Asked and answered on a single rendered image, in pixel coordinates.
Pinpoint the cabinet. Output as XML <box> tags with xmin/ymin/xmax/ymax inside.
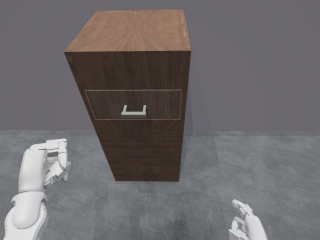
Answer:
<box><xmin>64</xmin><ymin>9</ymin><xmax>191</xmax><ymax>182</ymax></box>

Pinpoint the robot left forearm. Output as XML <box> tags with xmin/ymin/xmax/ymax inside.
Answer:
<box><xmin>3</xmin><ymin>191</ymin><xmax>49</xmax><ymax>240</ymax></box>

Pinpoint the handle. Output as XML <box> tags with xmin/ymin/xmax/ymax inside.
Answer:
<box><xmin>121</xmin><ymin>105</ymin><xmax>146</xmax><ymax>118</ymax></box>

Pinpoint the robot right hand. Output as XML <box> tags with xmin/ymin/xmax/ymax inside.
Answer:
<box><xmin>228</xmin><ymin>199</ymin><xmax>268</xmax><ymax>240</ymax></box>

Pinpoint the drawer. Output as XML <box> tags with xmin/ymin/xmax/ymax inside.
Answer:
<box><xmin>86</xmin><ymin>89</ymin><xmax>181</xmax><ymax>119</ymax></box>

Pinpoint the robot left hand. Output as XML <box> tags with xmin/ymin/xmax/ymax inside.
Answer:
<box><xmin>18</xmin><ymin>138</ymin><xmax>71</xmax><ymax>194</ymax></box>

